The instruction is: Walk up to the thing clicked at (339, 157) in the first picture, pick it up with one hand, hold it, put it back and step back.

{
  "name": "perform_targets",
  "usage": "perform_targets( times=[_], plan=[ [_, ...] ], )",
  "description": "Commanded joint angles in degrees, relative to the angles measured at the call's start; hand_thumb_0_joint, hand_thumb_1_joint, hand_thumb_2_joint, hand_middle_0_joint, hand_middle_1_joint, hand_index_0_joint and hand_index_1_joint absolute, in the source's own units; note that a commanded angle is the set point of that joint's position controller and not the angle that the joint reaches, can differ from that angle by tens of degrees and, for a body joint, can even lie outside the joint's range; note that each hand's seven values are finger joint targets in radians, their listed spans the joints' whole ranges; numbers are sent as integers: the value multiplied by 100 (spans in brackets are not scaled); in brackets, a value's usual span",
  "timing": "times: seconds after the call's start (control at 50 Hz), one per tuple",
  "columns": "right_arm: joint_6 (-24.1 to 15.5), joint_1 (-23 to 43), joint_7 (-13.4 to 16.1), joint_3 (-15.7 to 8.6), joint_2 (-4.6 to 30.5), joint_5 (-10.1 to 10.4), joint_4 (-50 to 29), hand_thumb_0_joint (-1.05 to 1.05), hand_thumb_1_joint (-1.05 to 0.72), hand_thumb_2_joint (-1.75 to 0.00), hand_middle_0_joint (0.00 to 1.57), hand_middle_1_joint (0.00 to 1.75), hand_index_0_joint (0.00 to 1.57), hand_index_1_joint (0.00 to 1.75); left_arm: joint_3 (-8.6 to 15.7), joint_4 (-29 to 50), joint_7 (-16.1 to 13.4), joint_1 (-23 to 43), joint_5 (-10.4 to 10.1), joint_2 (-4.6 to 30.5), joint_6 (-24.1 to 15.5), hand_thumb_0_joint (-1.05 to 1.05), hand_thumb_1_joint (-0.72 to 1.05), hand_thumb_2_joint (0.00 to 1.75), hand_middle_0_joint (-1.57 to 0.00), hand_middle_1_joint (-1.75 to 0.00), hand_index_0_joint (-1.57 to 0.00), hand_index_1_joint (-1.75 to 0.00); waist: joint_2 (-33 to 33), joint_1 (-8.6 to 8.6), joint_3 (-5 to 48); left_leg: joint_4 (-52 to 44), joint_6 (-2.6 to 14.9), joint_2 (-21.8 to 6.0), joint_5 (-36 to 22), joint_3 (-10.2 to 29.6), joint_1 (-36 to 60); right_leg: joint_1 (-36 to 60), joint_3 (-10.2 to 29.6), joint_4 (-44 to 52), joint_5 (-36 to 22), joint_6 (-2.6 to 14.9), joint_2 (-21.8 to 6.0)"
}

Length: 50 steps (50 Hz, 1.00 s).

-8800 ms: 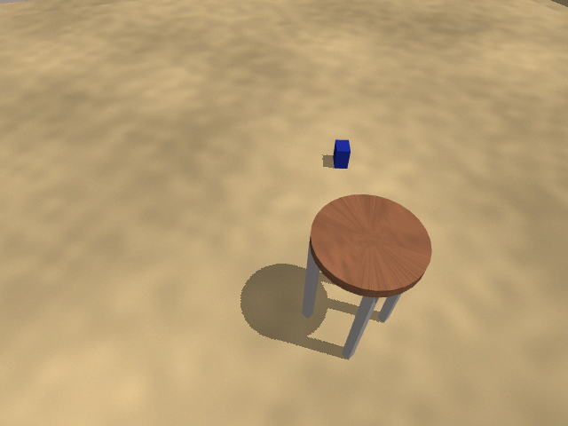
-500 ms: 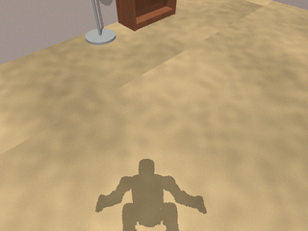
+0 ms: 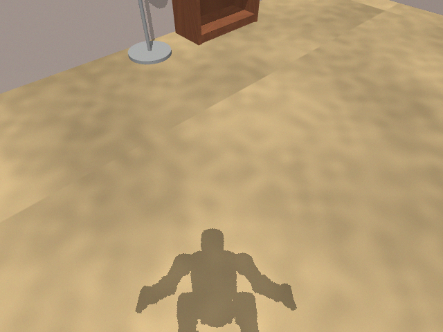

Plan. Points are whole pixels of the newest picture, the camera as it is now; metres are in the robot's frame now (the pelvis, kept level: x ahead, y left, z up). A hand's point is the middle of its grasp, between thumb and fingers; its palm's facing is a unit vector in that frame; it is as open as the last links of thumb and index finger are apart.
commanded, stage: stand
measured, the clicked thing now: out of the picture -0.10 -1.48 -0.73
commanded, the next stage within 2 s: walk up in 0.50 s
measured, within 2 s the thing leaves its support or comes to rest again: neither
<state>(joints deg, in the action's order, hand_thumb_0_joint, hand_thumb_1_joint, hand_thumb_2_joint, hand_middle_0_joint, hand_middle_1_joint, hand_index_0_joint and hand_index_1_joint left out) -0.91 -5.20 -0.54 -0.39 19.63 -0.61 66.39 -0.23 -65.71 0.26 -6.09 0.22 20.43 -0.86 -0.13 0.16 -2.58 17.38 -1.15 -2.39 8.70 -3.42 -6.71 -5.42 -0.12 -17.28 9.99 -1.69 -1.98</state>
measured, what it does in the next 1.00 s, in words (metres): lifts its left foot, turning right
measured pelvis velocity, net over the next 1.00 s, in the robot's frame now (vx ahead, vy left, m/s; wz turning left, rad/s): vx -0.01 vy -0.01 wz -0.36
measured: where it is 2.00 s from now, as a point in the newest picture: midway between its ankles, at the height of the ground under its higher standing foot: outside the picture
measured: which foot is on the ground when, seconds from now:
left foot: down 0.00-0.82, up 0.84-1.00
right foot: down 0.00-1.00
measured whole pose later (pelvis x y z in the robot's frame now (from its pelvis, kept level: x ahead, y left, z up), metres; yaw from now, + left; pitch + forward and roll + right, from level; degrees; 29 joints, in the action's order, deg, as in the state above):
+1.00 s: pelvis -0.01 -0.01 -0.03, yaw -21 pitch -1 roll +0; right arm 4.4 -4.4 -1.6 -5.3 23.4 -0.4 44.5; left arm 1.9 -45.9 -1.0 -19.1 1.7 21.4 -1.0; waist 4.0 -2.5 -9.1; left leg 62.8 -0.1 -2.0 29.9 1.5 -27.5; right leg -20.3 6.0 -37.5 15.8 0.5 3.0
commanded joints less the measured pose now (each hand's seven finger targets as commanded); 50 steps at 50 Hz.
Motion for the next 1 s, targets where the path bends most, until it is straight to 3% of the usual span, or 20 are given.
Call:
perform_targets(
  times=[0.0, 0.36, 0.46, 0.48, 0.5, 0.56, 0.58, 0.6, 0.62, 0.64, 0.66, 0.7, 0.76, 0.78, 0.8, 0.82, 0.84, 0.88, 0.9, 0.98],
  plan=[
    [-92, 220, 53, -202, 1258, 0, -363, 0, -90, -90, 20, 30, 20, 30, 245, 328, -68, 238, 15, 1229, -101, 0, 90, 90, -20, -30, -20, -30, 48, 31, 372, -252, 179, -590, -392, 565, 197, -205, 417, 302, -468, 242, -591],
    [-93, 228, 61, -193, 1270, 8, -410, 0, -90, -90, 20, 30, 20, 30, 235, 391, -72, 174, 26, 1215, -104, 0, 90, 90, -20, -30, -20, -30, 21, 6, 495, -135, 191, -619, -945, 592, 268, -47, 333, 232, -828, 237, -621],
    [-84, 181, 70, -175, 1261, 11, -397, 0, -90, -90, 20, 30, 20, 30, 241, 379, -71, 145, 21, 1229, -86, 0, 90, 90, -20, -30, -20, -30, 79, 6, 373, -210, 184, -579, -626, 571, 139, -63, 356, 286, -652, 233, -628],
    [-9, 521, 26, -640, 1893, -19, -900, 0, -90, -90, 20, 30, 20, 30, 343, 873, -65, -68, 105, 1616, 30, 0, 90, 90, -20, -30, -20, -30, 126, 113, 42, 773, 203, -263, 16, -52, 490, -1117, 970, -269, -1423, 389, -441],
    [29, 418, 18, -633, 1725, -9, -1054, 0, -90, -90, 20, 30, 20, 30, 369, 940, -80, -223, 111, 1618, 33, 0, 90, 90, -20, -30, -20, -30, 55, 101, 180, 1054, 285, -270, 115, 118, 483, -1345, 1141, -510, -1569, 513, -561],
    [86, 164, -40, -767, 1663, 92, -1383, 0, -90, -90, 20, 30, 20, 30, 445, 1297, -69, -94, 111, 1656, 5, 0, 90, 90, -20, -30, -20, -30, -203, 147, 436, 975, 551, -647, 746, 641, 281, -1661, 1143, -1276, -1039, 706, -325],
    [88, 276, -56, -826, 1701, 92, -1537, 0, -90, -90, 20, 30, 20, 30, 425, 1384, -60, -252, 90, 1514, 18, 0, 90, 90, -20, -30, -20, -30, 268, 118, 619, 750, 750, -1061, 654, 864, 384, -1687, 795, -1971, -824, 650, -97],
    [94, 332, -54, -883, 1735, 86, -1706, 0, -90, -90, 20, 30, 20, 30, 437, 1469, -48, -426, 88, 1410, 64, 0, 90, 90, -20, -30, -20, -30, 705, 116, 715, 405, 1160, -1728, 383, 1076, 246, -1688, 356, -2888, 357, 518, 108],
    [87, 335, -61, -920, 1745, 38, -1857, 0, -90, -90, 20, 30, 20, 30, 460, 1578, -38, -456, 98, 1369, 110, 0, 90, 90, -20, -30, -20, -30, 933, 167, 570, 65, 1550, -2386, -14, 1248, 5, -1909, 243, -3588, 1912, 404, 38],
    [84, 318, -74, -968, 1755, -9, -1945, 0, -90, -90, 20, 30, 20, 30, 460, 1645, -16, -471, 67, 1335, 146, 0, 90, 90, -20, -30, -20, -30, 929, 157, 251, -173, 1743, -2722, 102, 1276, -359, -2037, 223, -3939, 2109, 342, -145],
    [77, 400, -71, -984, 1754, -31, -2069, 0, -90, -90, 20, 30, 20, 30, 491, 1678, 26, -662, 48, 1392, 171, 0, 90, 90, -20, -30, -20, -30, 837, 51, 77, -71, 1710, -2677, 75, 1087, -484, -1995, 262, -4044, 2109, 355, -257],
    [83, 603, -72, -963, 1700, -140, -2290, 0, -90, -90, 20, 30, 20, 30, 491, 1725, 101, -924, 24, 1207, 152, 0, 90, 90, -20, -30, -20, -30, 1016, -62, 29, 510, 1305, -2205, -152, 355, -438, -1882, 112, -3127, 1924, 340, -307],
    [205, 645, -130, -913, 1556, -96, -2522, 0, -90, -90, 20, 30, 20, 30, 663, 1640, 78, -1735, 127, 1363, 4, 0, 90, 90, -20, -30, -20, -30, 707, -307, 405, 2419, 802, -1309, -163, -558, -792, -537, -240, -1469, 626, 346, 238],
    [286, 596, -163, -831, 1264, -26, -2652, 0, -90, -90, 20, 30, 20, 30, 798, 1680, 14, -1916, 190, 1743, -69, 0, 90, 90, -20, -30, -20, -30, -452, -467, 169, 3803, 505, -735, 843, -665, -1690, -252, 971, -809, 191, 601, -104],
    [349, 606, -195, -669, 843, 36, -2909, 0, -90, -90, 20, 30, 20, 30, 910, 1938, -78, -1846, 254, 2328, -171, 0, 90, 90, -20, -30, -20, -30, -1834, -394, -93, 4780, 119, 303, 3159, -357, -2955, -252, 3601, -20, -525, 1213, -1359],
    [419, 734, -129, -751, 1167, 47, -2980, 0, -90, -90, 20, 30, 20, 30, 865, 2177, -108, -1690, 251, 2386, -176, 0, 90, 90, -20, -30, -20, -30, -1085, -376, 170, 5329, 46, 172, 3239, 650, -2744, -728, 4533, 251, -391, 1938, -1809],
    [454, 583, -113, -776, 1292, 80, -2911, 0, -90, -90, 20, 30, 20, 30, 885, 2263, -160, -1388, 147, 2289, -175, 0, 90, 90, -20, -30, -20, -30, -772, -224, 198, 5415, 46, -9, 2861, 904, -2754, -602, 4032, 78, -289, 1929, -1665],
    [418, 87, -74, -799, 1358, 116, -2693, 0, -90, -90, 20, 30, 20, 30, 808, 2405, -263, -996, 162, 1930, -167, 0, 90, 90, -20, -30, -20, -30, -678, 12, 407, 4949, 57, -225, 2254, 910, -2812, -177, 2754, -758, -716, 1445, -996],
    [409, -86, -51, -778, 1366, 88, -2615, 0, -90, -90, 20, 30, 20, 30, 795, 2425, -295, -1101, 149, 1840, -170, 0, 90, 90, -20, -30, -20, -30, -784, -2, 558, 4794, 77, -180, 2001, 810, -2663, -110, 2482, -957, -951, 1301, -833],
    [415, 49, -46, -776, 1328, -56, -2841, 0, -90, -90, 20, 30, 20, 30, 805, 2605, -319, -1521, 199, 1843, -183, 0, 90, 90, -20, -30, -20, -30, -600, -192, 491, 4182, 116, 21, 2090, 739, -2403, -461, 2608, -1252, -1512, 1511, -819]
  ],
)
